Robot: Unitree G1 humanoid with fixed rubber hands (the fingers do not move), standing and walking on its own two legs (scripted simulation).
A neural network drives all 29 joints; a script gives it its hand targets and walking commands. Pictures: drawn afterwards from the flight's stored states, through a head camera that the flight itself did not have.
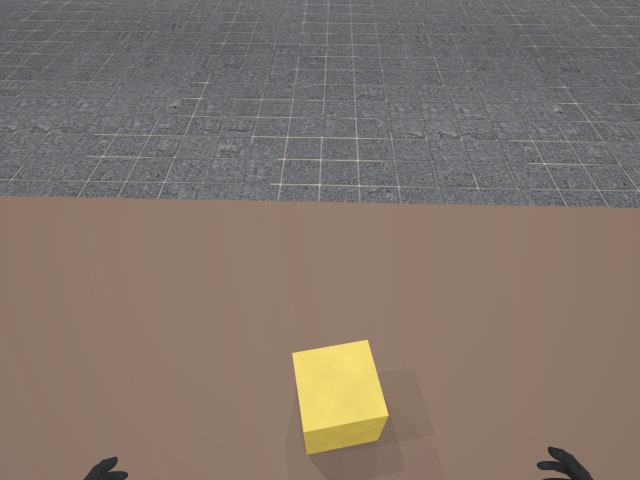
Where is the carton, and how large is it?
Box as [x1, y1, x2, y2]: [292, 340, 388, 454]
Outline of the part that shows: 367,340 292,353 307,454 377,439 388,415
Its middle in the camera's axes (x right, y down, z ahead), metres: +0.04 +0.46 +1.10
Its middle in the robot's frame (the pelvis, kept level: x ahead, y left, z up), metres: +0.41 -0.03 -0.66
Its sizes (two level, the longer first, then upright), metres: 0.210 0.200 0.250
